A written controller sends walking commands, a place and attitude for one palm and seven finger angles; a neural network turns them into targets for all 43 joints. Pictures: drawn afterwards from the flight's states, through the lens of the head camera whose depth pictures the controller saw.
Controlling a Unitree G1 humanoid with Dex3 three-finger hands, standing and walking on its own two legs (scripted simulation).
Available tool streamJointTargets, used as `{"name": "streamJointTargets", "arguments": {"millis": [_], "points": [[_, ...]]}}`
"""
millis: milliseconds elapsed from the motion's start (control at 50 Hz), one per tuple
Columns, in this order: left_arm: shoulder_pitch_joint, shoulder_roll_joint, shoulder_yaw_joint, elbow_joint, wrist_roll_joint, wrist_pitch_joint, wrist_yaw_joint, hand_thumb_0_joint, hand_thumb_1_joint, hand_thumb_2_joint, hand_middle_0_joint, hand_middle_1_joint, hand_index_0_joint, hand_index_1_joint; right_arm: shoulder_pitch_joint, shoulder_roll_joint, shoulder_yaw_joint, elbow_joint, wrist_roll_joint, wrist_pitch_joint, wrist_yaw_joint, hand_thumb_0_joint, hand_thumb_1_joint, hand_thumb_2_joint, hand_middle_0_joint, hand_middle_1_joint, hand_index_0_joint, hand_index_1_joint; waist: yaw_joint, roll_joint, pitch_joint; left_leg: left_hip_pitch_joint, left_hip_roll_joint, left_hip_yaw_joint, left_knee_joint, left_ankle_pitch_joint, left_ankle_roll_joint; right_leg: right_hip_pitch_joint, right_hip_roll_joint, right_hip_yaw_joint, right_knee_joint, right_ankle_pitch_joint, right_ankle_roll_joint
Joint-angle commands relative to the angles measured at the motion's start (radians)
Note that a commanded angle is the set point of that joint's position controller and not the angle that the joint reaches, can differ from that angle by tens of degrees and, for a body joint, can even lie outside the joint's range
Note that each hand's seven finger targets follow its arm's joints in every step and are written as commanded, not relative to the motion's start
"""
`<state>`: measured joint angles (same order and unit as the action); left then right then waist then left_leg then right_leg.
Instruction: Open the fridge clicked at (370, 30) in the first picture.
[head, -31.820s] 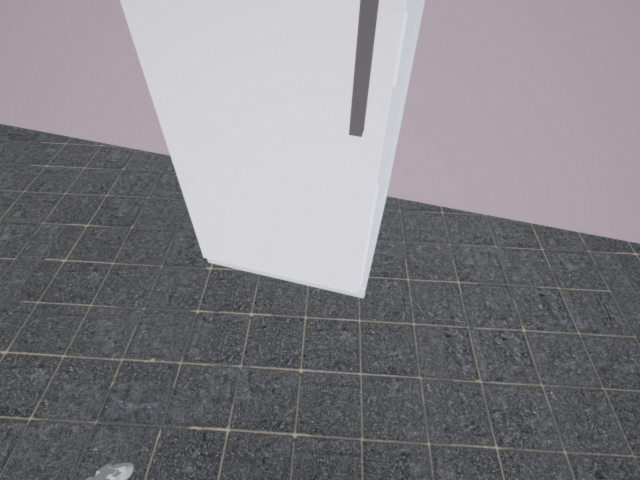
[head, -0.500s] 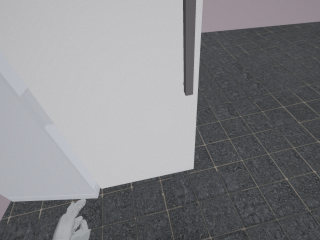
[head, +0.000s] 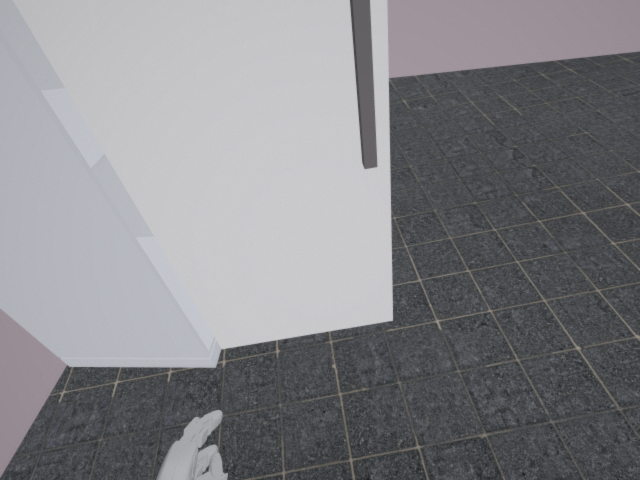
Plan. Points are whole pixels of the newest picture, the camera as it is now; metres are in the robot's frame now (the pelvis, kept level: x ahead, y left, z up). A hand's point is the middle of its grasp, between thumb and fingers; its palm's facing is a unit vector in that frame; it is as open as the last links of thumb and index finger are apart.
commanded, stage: stop stepping back and stand still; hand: right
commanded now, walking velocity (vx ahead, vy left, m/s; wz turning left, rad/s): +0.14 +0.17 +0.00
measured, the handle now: (362, 82) +0.76 -0.03 +0.18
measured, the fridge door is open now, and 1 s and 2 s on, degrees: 80 80 80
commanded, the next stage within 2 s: let the arm hang, fingers relaxed in 0.96 s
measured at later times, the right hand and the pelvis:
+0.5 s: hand out of the picture +0.15 -0.32 +0.17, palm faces +0.48 +0.78 -0.41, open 7.4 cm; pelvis -0.04 -0.05 -0.01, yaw -3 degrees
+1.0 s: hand out of the picture +0.18 -0.35 +0.17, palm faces +0.41 +0.77 -0.49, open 7.4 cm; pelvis -0.01 -0.08 +0.01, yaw -3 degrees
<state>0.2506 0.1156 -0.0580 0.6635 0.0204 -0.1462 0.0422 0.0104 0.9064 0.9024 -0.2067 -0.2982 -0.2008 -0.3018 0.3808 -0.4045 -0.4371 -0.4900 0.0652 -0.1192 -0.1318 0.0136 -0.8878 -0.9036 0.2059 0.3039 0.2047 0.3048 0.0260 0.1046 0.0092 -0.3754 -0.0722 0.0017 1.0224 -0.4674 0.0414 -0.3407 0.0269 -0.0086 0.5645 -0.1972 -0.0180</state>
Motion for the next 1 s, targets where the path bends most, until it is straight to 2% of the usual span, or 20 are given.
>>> {"name": "streamJointTargets", "arguments": {"millis": [0,100,120,140,160,180,220,280,300,320,340,360,380,480,540,560,620,720,840,980], "points": [[-0.119,0.189,0.08,-0.203,0.013,-0.07,-0.001,0.0,0.9,0.9,-0.2,-0.3,-0.2,-0.3,0.209,-0.205,-0.091,-0.4,-0.032,-0.112,-0.015,0.0,-0.9,-0.9,0.2,0.3,0.2,0.3,-0.06,-0.426,-0.097,0.205,-0.028,0.123,-0.134,0.092,0.0,-0.133,-0.178,0.166,-0.521,-0.484,0.079],[-0.113,0.195,0.103,-0.185,0.023,-0.013,0.05,0.0,0.9,0.9,-0.2,-0.3,-0.2,-0.3,0.156,-0.252,-0.14,-0.201,-0.022,-0.049,-0.027,0.0,-0.9,-0.9,0.2,0.3,0.2,0.3,-0.057,-0.239,-0.119,0.524,-0.033,0.165,-0.577,-0.046,0.047,-0.213,-0.138,0.036,-0.301,-0.412,0.095],[-0.082,0.193,0.11,-0.165,0.013,-0.003,0.051,0.0,0.9,0.9,-0.2,-0.3,-0.2,-0.3,0.132,-0.264,-0.146,-0.179,-0.025,-0.04,-0.021,0.0,-0.9,-0.9,0.2,0.3,0.2,0.3,-0.046,-0.061,-0.127,0.461,0.093,0.042,-0.684,-0.017,0.096,-0.205,-0.06,-0.07,-0.003,-0.336,0.069],[-0.069,0.203,0.122,-0.163,-0.009,0.003,0.044,0.0,0.9,0.9,-0.2,-0.3,-0.2,-0.3,0.091,-0.253,-0.139,-0.19,-0.022,-0.041,-0.014,0.0,-0.9,-0.9,0.2,0.3,0.2,0.3,-0.033,0.114,-0.085,0.22,0.342,-0.261,-0.799,-0.073,0.195,-0.198,-0.017,-0.06,0.428,-0.242,0.035],[-0.077,0.21,0.113,-0.167,-0.004,-0.001,0.038,0.0,0.9,0.9,-0.2,-0.3,-0.2,-0.3,0.045,-0.242,-0.152,-0.185,-0.013,-0.057,-0.021,0.0,-0.9,-0.9,0.2,0.3,0.2,0.3,-0.023,0.06,-0.032,0.089,0.46,-0.418,-0.875,-0.143,0.266,-0.276,-0.031,0.021,0.64,-0.249,0.028],[-0.091,0.208,0.093,-0.163,0.012,-0.002,0.017,0.0,0.9,0.9,-0.2,-0.3,-0.2,-0.3,-0.05,-0.335,-0.218,-0.22,-0.006,-0.087,-0.033,0.0,-0.9,-0.9,0.2,0.3,0.2,0.3,0.005,0.115,-0.003,-0.105,0.501,-0.448,-0.874,-0.207,0.218,-0.184,-0.135,0.101,0.689,-0.217,0.047],[-0.067,0.212,0.111,-0.142,-0.002,-0.008,0.025,0.0,0.9,0.9,-0.2,-0.3,-0.2,-0.3,-0.048,-0.15,-0.05,-0.074,-0.025,-0.085,-0.023,0.0,-0.9,-0.9,0.2,0.3,0.2,0.3,0.008,0.094,-0.005,-0.014,0.355,-0.236,-0.811,-0.327,0.151,-0.158,-0.112,-0.008,0.423,-0.216,0.021],[-0.13,0.216,0.099,-0.128,-0.008,-0.025,0.054,0.0,0.9,0.9,-0.2,-0.3,-0.2,-0.3,-0.147,-0.135,0.035,-0.197,-0.051,-0.094,-0.029,0.0,-0.9,-0.9,0.2,0.3,0.2,0.3,0.011,-0.138,0.063,-0.174,0.272,-0.092,-0.649,-0.222,0.093,0.135,-0.069,-0.068,0.082,-0.182,0.004],[-0.122,0.227,0.096,-0.137,-0.008,-0.037,0.057,0.0,0.9,0.9,-0.2,-0.3,-0.2,-0.3,-0.158,-0.151,0.026,-0.248,-0.05,-0.105,-0.031,0.0,-0.9,-0.9,0.2,0.3,0.2,0.3,0.012,-0.267,0.058,-0.149,0.206,-0.034,-0.508,-0.15,0.055,0.152,-0.078,-0.01,-0.059,-0.21,-0.004],[-0.124,0.251,0.1,-0.159,-0.006,-0.052,0.057,0.0,0.9,0.9,-0.2,-0.3,-0.2,-0.3,-0.158,-0.175,-0.006,-0.313,-0.05,-0.124,-0.035,0.0,-0.9,-0.9,0.2,0.3,0.2,0.3,-0.002,-0.463,0.057,-0.165,0.102,0.025,-0.323,-0.094,-0.007,0.126,-0.195,0.218,-0.224,-0.274,-0.052],[-0.136,0.243,0.097,-0.173,-0.005,-0.062,0.049,0.0,0.9,0.9,-0.2,-0.3,-0.2,-0.3,-0.155,-0.207,-0.052,-0.346,-0.055,-0.145,-0.041,0.0,-0.9,-0.9,0.2,0.3,0.2,0.3,-0.022,-0.522,0.05,-0.104,0.033,0.057,-0.168,-0.059,-0.046,0.033,-0.306,0.4,-0.36,-0.355,-0.102],[-0.117,0.221,0.1,-0.142,-0.001,-0.069,0.046,0.0,0.9,0.9,-0.2,-0.3,-0.2,-0.3,-0.11,-0.292,-0.139,-0.32,-0.049,-0.163,-0.038,0.0,-0.9,-0.9,0.2,0.3,0.2,0.3,-0.013,-0.453,0.022,-0.032,0.04,0.004,-0.05,-0.076,-0.044,-0.066,-0.33,0.467,-0.452,-0.58,-0.114],[-0.126,0.196,0.098,-0.163,0.005,-0.077,0.041,0.0,0.9,0.9,-0.2,-0.3,-0.2,-0.3,-0.073,-0.259,-0.14,-0.332,-0.05,-0.166,-0.034,0.0,-0.9,-0.9,0.2,0.3,0.2,0.3,-0.018,-0.418,0.032,0.004,0.053,-0.022,-0.036,-0.036,-0.041,-0.127,-0.325,0.492,-0.466,-0.594,-0.128],[-0.101,0.192,0.089,-0.189,-0.004,-0.068,0.016,0.0,0.9,0.9,-0.2,-0.3,-0.2,-0.3,0.145,-0.199,-0.144,-0.22,-0.047,-0.168,-0.023,0.0,-0.9,-0.9,0.2,0.3,0.2,0.3,-0.037,-0.263,-0.037,0.345,0.065,0.013,-0.549,0.06,-0.013,-0.24,-0.15,0.091,-0.213,-0.397,-0.021],[-0.07,0.185,0.096,-0.16,-0.007,-0.053,0.014,0.0,0.9,0.9,-0.2,-0.3,-0.2,-0.3,0.071,-0.208,-0.143,-0.14,-0.029,-0.154,-0.021,0.0,-0.9,-0.9,0.2,0.3,0.2,0.3,-0.025,0.07,-0.046,0.085,0.329,-0.431,-0.817,-0.11,0.117,-0.09,-0.039,0.006,0.215,-0.162,0.028],[-0.067,0.195,0.101,-0.155,-0.012,-0.054,0.014,0.0,0.9,0.9,-0.2,-0.3,-0.2,-0.3,0.064,-0.172,-0.112,-0.104,-0.025,-0.144,-0.022,0.0,-0.9,-0.9,0.2,0.3,0.2,0.3,-0.021,0.088,-0.03,0.085,0.339,-0.422,-0.804,-0.021,0.13,-0.087,-0.048,0.02,0.251,-0.124,0.028],[-0.077,0.19,0.079,-0.131,-0.016,-0.059,0.026,0.0,0.9,0.9,-0.2,-0.3,-0.2,-0.3,0.029,-0.147,-0.063,-0.046,-0.034,-0.14,-0.027,0.0,-0.9,-0.9,0.2,0.3,0.2,0.3,-0.012,-0.016,-0.036,0.088,0.242,-0.179,-0.651,0.229,0.046,0.071,-0.064,0.024,-0.027,-0.039,0.005],[-0.122,0.209,0.08,-0.159,-0.019,-0.061,0.043,0.0,0.9,0.9,-0.2,-0.3,-0.2,-0.3,-0.006,-0.17,-0.055,-0.156,-0.05,-0.152,-0.022,0.0,-0.9,-0.9,0.2,0.3,0.2,0.3,-0.034,-0.202,-0.109,0.194,0.101,-0.016,-0.509,0.41,-0.048,0.123,-0.163,0.141,-0.174,0.282,-0.03],[-0.109,0.206,0.091,-0.189,-0.016,-0.062,0.034,0.0,0.9,0.9,-0.2,-0.3,-0.2,-0.3,0.138,-0.202,-0.122,-0.237,-0.041,-0.181,-0.029,0.0,-0.9,-0.9,0.2,0.3,0.2,0.3,-0.041,-0.256,-0.17,0.28,0.096,-0.005,-0.526,0.462,-0.037,0.104,-0.142,0.102,-0.16,0.341,-0.006],[-0.102,0.21,0.095,-0.2,-0.027,-0.031,0.036,0.0,0.9,0.9,-0.2,-0.3,-0.2,-0.3,0.209,-0.171,-0.125,-0.129,-0.015,-0.169,-0.023,0.0,-0.9,-0.9,0.2,0.3,0.2,0.3,-0.027,-0.178,-0.154,0.286,0.12,-0.042,-0.568,0.526,-0.033,0.061,-0.127,0.068,-0.139,0.261,0.005]]}}
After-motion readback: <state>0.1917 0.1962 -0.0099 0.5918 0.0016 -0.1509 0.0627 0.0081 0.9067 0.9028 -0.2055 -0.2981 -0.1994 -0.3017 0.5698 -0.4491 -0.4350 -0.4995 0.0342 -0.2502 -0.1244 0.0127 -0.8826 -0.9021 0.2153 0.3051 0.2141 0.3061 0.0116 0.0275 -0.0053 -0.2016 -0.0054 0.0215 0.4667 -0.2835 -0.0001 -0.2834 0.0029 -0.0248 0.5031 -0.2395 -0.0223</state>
